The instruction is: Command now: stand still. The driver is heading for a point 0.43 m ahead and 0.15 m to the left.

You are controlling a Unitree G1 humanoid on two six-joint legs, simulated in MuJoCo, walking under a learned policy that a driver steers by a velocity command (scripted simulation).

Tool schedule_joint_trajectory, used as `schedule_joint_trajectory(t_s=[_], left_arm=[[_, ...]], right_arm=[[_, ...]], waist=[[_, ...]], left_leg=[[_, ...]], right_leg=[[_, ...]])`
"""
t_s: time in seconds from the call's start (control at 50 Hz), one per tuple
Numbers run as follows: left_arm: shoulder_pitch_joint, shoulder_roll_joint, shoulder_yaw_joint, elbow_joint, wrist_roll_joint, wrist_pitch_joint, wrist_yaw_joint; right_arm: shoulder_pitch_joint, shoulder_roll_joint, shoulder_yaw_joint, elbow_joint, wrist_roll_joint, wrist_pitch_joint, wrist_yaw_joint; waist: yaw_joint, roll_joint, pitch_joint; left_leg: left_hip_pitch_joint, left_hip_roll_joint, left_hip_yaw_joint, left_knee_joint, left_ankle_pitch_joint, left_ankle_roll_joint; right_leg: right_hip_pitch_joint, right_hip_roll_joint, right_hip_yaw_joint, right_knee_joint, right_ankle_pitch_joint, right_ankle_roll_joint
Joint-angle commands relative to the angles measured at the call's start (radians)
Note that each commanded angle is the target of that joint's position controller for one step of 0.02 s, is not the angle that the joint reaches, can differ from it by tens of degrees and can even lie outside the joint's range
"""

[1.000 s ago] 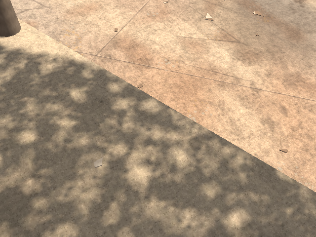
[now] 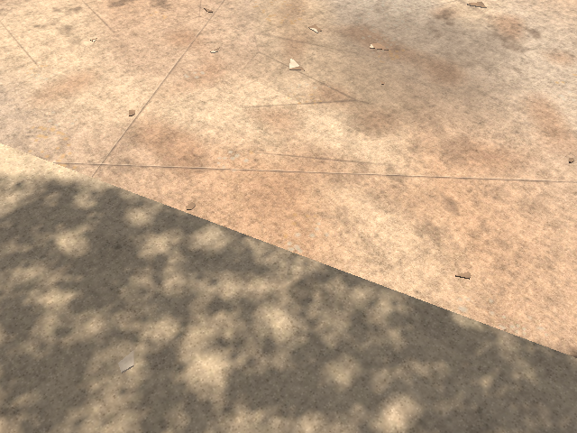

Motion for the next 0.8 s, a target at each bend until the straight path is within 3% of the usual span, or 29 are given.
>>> schedule_joint_trajectory(t_s=[0.02, 0.04, 0.08, 0.1, 0.14, 0.16, 0.18, 0.22, 0.24, 0.26, 0.28, 0.3, 0.32, 0.34, 0.36, 0.38, 0.42, 0.46, 0.54, 0.62, 0.68, 0.7, 0.72, 0.74, 0.76, 0.78, 0.8], left_arm=[[-0.010, 0.102, 0.025, -0.043, -0.001, -0.011, 0.009], [0.006, 0.095, 0.024, -0.029, -0.002, -0.009, 0.011], [0.018, 0.103, 0.030, -0.017, -0.012, -0.008, 0.014], [0.009, 0.098, 0.029, -0.024, -0.015, -0.016, 0.014], [-0.030, 0.066, 0.023, -0.050, -0.031, -0.052, 0.005], [-0.060, 0.066, 0.022, -0.060, -0.036, -0.071, -0.001], [-0.070, 0.074, 0.025, -0.063, -0.038, -0.085, -0.008], [-0.031, 0.071, 0.026, -0.046, -0.041, -0.102, -0.023], [0.039, 0.069, 0.031, -0.009, -0.039, -0.107, -0.028], [0.122, 0.080, 0.042, 0.041, -0.031, -0.105, -0.029], [0.217, 0.118, 0.057, 0.070, -0.029, -0.103, -0.026], [0.325, 0.225, 0.084, 0.084, -0.031, -0.104, -0.023], [0.344, 0.216, 0.074, 0.076, -0.022, -0.115, -0.033], [0.278, 0.159, 0.053, 0.063, -0.018, -0.125, -0.032], [0.237, 0.127, 0.044, 0.049, -0.015, -0.130, -0.031], [0.204, 0.122, 0.039, 0.043, -0.013, -0.130, -0.032], [0.198, 0.070, 0.020, 0.052, -0.005, -0.125, -0.030], [0.223, 0.080, 0.023, 0.065, -0.003, -0.121, -0.023], [0.178, 0.127, 0.027, 0.061, -0.002, -0.126, -0.007], [0.224, 0.158, 0.033, 0.094, -0.019, -0.124, -0.001], [0.194, 0.194, 0.046, 0.083, -0.023, -0.107, 0.007], [0.184, 0.206, 0.050, 0.077, -0.020, -0.096, 0.013], [0.162, 0.212, 0.051, 0.068, -0.020, -0.085, 0.017], [0.146, 0.201, 0.043, 0.054, -0.024, -0.087, 0.020], [0.244, 0.065, 0.003, 0.015, 0.008, -0.105, 0.003], [0.285, 0.095, -0.005, 0.030, -0.025, -0.139, -0.018], [0.184, 0.186, 0.026, 0.016, -0.065, -0.147, -0.024]], right_arm=[[-0.010, -0.114, -0.027, -0.044, 0.001, -0.013, -0.002], [0.006, -0.111, -0.026, -0.030, 0.001, -0.011, -0.003], [0.021, -0.142, -0.038, -0.018, 0.013, -0.005, -0.007], [0.039, -0.154, -0.041, -0.014, 0.020, -0.005, -0.011], [0.101, -0.192, -0.052, 0.003, 0.028, -0.018, -0.017], [0.111, -0.210, -0.059, 0.008, 0.029, -0.024, -0.020], [0.108, -0.213, -0.062, 0.007, 0.027, -0.030, -0.021], [0.059, -0.206, -0.062, -0.007, 0.037, -0.033, -0.014], [0.006, -0.204, -0.062, -0.019, 0.048, -0.028, -0.010], [0.002, -0.184, -0.058, -0.017, 0.046, -0.025, -0.007], [-0.020, -0.137, -0.044, -0.028, 0.036, -0.030, -0.006], [-0.032, -0.077, -0.027, -0.069, 0.027, -0.046, -0.006], [-0.055, -0.127, -0.040, -0.088, 0.042, -0.062, -0.011], [-0.028, -0.155, -0.052, -0.079, 0.062, -0.072, -0.005], [-0.003, -0.145, -0.049, -0.058, 0.067, -0.076, 0.003], [-0.007, -0.141, -0.050, -0.051, 0.059, -0.079, 0.009], [-0.014, -0.119, -0.052, -0.042, 0.052, -0.070, 0.026], [-0.008, -0.085, -0.046, -0.038, 0.049, -0.057, 0.039], [-0.133, -0.050, -0.027, -0.102, 0.036, -0.046, 0.039], [-0.233, -0.055, -0.021, -0.162, 0.037, -0.046, 0.055], [-0.193, -0.105, -0.045, -0.187, 0.038, -0.043, 0.067], [-0.115, -0.134, -0.062, -0.176, 0.041, -0.037, 0.068], [0.027, -0.178, -0.087, -0.142, 0.044, -0.031, 0.063], [0.175, -0.225, -0.113, -0.109, 0.036, -0.021, 0.045], [0.221, -0.310, -0.120, -0.105, 0.015, -0.018, 0.027], [0.217, -0.258, -0.100, -0.121, 0.009, -0.020, 0.031], [0.163, -0.199, -0.084, -0.114, 0.006, -0.019, 0.035]], waist=[[-0.004, -0.007, -0.043], [-0.003, -0.001, -0.062], [-0.008, 0.039, -0.014], [-0.016, 0.074, 0.035], [-0.031, 0.170, 0.100], [-0.039, 0.178, 0.135], [-0.037, 0.169, 0.136], [-0.001, 0.151, 0.096], [0.044, 0.141, 0.069], [0.072, 0.118, 0.025], [0.108, 0.036, -0.010], [0.123, -0.247, -0.046], [0.135, -0.267, -0.024], [0.087, -0.153, 0.033], [0.067, -0.108, 0.041], [0.055, -0.072, 0.051], [0.045, -0.081, 0.043], [0.047, -0.081, 0.034], [0.056, -0.070, 0.081], [0.077, -0.062, 0.117], [0.015, -0.105, 0.040], [-0.031, -0.124, -0.018], [-0.107, -0.124, -0.100], [-0.185, -0.065, -0.166], [-0.092, 0.223, -0.292], [-0.096, 0.203, -0.505], [-0.111, 0.093, -0.364]], left_leg=[[-0.028, 0.057, -0.059, -0.099, 0.168, 0.026], [-0.022, 0.048, -0.052, -0.109, 0.079, 0.029], [-0.055, 0.050, -0.085, -0.137, -0.233, 0.070], [-0.066, 0.090, -0.155, -0.181, -0.382, 0.106], [-0.022, 0.261, -0.402, -0.320, -0.553, 0.209], [-0.033, 0.321, -0.491, -0.356, -0.532, 0.249], [-0.019, 0.338, -0.503, -0.358, -0.464, 0.257], [-0.021, 0.295, -0.394, -0.333, -0.326, 0.218], [-0.104, 0.234, -0.291, -0.302, -0.248, 0.179], [-0.175, 0.171, -0.206, -0.225, -0.156, 0.141], [-0.249, 0.105, -0.107, -0.055, -0.066, 0.091], [-0.434, -0.029, 0.047, 0.299, -0.080, 0.009], [-0.577, -0.043, -0.047, 0.521, -0.262, 0.006], [-0.657, 0.017, -0.102, 0.630, -0.215, 0.033], [-0.682, 0.049, -0.113, 0.650, -0.120, 0.061], [-0.696, 0.073, -0.113, 0.628, -0.037, 0.074], [-0.656, 0.094, -0.109, 0.578, 0.068, 0.076], [-0.632, 0.076, -0.092, 0.541, 0.135, 0.053], [-0.508, 0.056, -0.024, 0.246, 0.334, 0.013], [-0.444, 0.041, 0.030, 0.104, 0.368, 0.048], [-0.357, -0.025, 0.088, 0.088, 0.254, 0.111], [-0.271, -0.058, 0.106, 0.096, 0.212, 0.135], [-0.087, -0.089, 0.108, 0.075, 0.219, 0.164], [0.183, -0.062, 0.020, 0.027, 0.278, 0.203], [0.555, 0.233, -0.445, 0.017, 0.418, 0.361], [0.633, 0.395, -0.823, -0.152, 0.400, 0.489], [0.495, 0.344, -0.638, -0.179, 0.471, 0.414]], right_leg=[[0.051, -0.060, 0.064, -0.065, 0.234, -0.024], [0.060, -0.048, 0.050, -0.063, 0.154, -0.025], [-0.017, 0.000, 0.002, -0.012, -0.155, -0.040], [-0.101, 0.010, -0.014, 0.024, -0.258, -0.045], [-0.245, 0.010, -0.081, 0.175, -0.201, -0.042], [-0.280, -0.023, -0.062, 0.213, -0.169, -0.050], [-0.299, -0.047, -0.045, 0.231, -0.184, -0.061], [-0.195, -0.057, -0.063, 0.100, -0.181, -0.085], [-0.010, -0.030, -0.101, -0.032, -0.053, -0.091], [0.163, 0.002, -0.109, -0.049, 0.061, -0.076], [0.275, -0.064, 0.000, -0.091, 0.030, -0.093], [0.406, -0.276, 0.378, -0.249, -0.103, -0.202], [0.406, -0.401, 0.632, -0.336, -0.132, -0.315], [0.395, -0.397, 0.565, -0.322, -0.141, -0.311], [0.392, -0.361, 0.454, -0.327, -0.122, -0.270], [0.383, -0.337, 0.365, -0.345, -0.054, -0.234], [0.362, -0.284, 0.192, -0.355, 0.198, -0.176], [0.329, -0.255, 0.069, -0.359, 0.356, -0.164], [0.172, -0.214, -0.099, -0.416, 0.379, -0.146], [0.210, -0.261, -0.162, -0.411, 0.472, -0.142], [0.334, -0.285, -0.210, -0.234, 0.948, -0.112], [0.356, -0.285, -0.222, -0.113, 1.092, -0.101], [0.314, -0.272, -0.232, 0.072, 1.134, -0.085], [0.119, -0.229, -0.233, 0.328, 0.990, -0.048], [-0.287, -0.048, -0.208, 0.771, -0.003, 0.019], [-0.386, 0.040, 0.028, 0.986, -0.356, 0.021], [-0.428, -0.029, 0.069, 0.974, -0.279, 0.010]])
